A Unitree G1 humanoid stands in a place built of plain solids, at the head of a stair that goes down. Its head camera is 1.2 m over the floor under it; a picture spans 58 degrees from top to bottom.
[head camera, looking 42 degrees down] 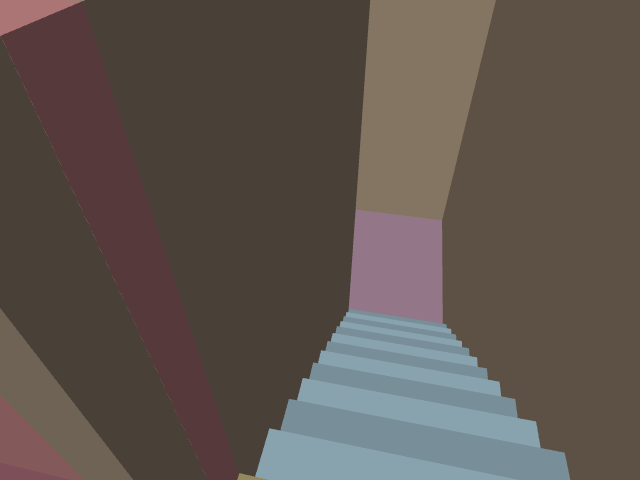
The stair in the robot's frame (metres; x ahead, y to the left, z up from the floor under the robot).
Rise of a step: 0.20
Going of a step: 0.21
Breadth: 1.02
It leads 12 degrees to the right of straight ahead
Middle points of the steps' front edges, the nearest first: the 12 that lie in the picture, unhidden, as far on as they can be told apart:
0.54 -0.34 -0.20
0.75 -0.38 -0.40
0.96 -0.42 -0.61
1.17 -0.46 -0.81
1.38 -0.51 -1.01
1.59 -0.55 -1.22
1.80 -0.59 -1.42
2.01 -0.64 -1.62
2.22 -0.68 -1.83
2.43 -0.72 -2.03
2.63 -0.77 -2.23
2.84 -0.81 -2.44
